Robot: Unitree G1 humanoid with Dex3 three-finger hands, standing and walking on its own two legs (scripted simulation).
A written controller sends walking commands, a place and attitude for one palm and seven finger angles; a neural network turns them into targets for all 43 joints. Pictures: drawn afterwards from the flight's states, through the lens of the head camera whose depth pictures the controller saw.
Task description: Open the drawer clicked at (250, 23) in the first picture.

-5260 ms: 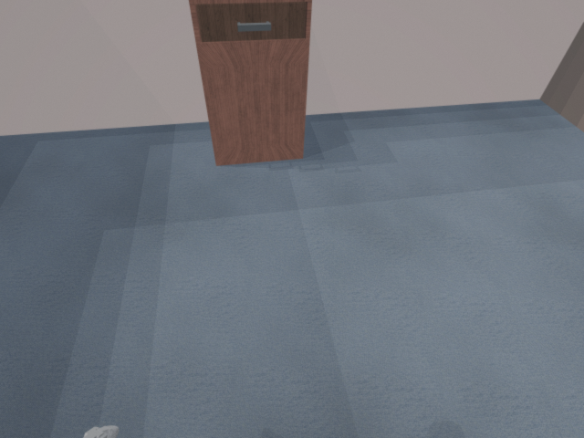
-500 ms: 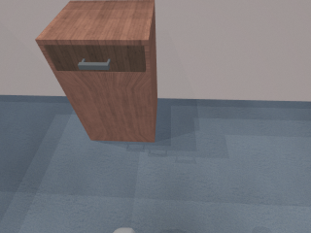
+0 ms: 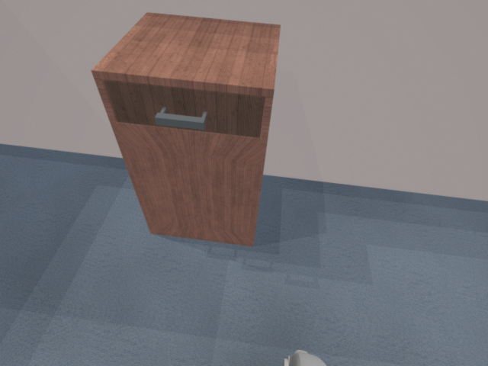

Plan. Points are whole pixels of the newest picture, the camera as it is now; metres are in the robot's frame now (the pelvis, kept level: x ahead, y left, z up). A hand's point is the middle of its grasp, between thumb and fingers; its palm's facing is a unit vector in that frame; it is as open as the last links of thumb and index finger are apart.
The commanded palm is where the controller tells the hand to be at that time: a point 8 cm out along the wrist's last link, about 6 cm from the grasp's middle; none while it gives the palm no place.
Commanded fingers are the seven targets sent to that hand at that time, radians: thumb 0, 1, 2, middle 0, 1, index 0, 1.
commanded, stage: take the last steps up to it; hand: left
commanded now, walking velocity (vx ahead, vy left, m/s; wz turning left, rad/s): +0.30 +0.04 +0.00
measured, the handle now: (182, 116) +0.75 +0.21 -0.04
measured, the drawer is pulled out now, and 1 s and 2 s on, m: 0.00 0.00 0.00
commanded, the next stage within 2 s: come to a stop and stand still in 0.40 s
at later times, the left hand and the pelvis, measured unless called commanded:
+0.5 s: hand (159, 357) +0.17 +0.17 -0.17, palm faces +0.09 -0.97 -0.21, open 7.2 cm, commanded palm none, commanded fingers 0.00 0.90 0.90 -0.20 -0.30 -0.20 -0.30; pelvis +0.16 -0.02 +0.00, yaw +2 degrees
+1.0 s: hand (151, 325) +0.23 +0.20 -0.18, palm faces +0.03 -0.97 -0.24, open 7.4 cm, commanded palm none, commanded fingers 0.00 0.90 0.90 -0.20 -0.30 -0.20 -0.30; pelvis +0.18 -0.01 +0.00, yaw -1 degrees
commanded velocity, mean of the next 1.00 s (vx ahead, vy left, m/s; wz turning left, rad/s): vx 0.02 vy -0.03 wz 0.02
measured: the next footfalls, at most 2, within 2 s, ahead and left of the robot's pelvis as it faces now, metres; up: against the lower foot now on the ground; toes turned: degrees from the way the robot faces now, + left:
right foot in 0.16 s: +0.20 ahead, -0.13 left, +0.00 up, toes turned -8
left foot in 0.60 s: +0.28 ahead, +0.13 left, +0.00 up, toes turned +8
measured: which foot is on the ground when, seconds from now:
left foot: down 0.00-0.18, up 0.20-0.58, down 0.60-1.00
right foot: up 0.00-0.14, down 0.16-0.62, up 0.64-1.00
